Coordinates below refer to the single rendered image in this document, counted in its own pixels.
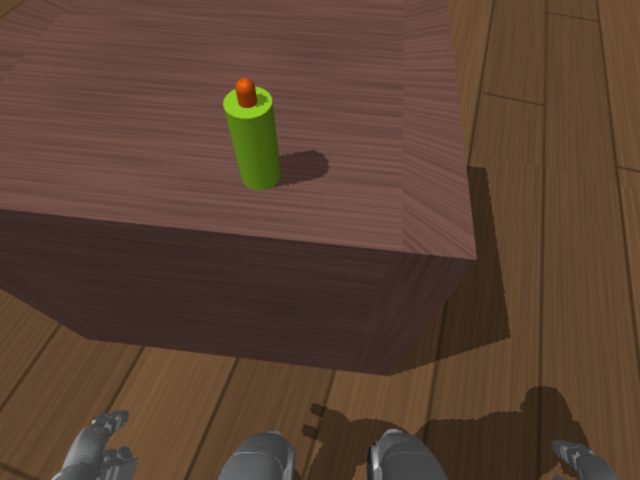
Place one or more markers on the left robot hand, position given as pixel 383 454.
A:
pixel 90 447

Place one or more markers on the left robot arm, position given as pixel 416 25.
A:
pixel 79 471

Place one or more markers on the bottle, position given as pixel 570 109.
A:
pixel 250 116

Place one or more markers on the right robot hand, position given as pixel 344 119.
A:
pixel 581 458

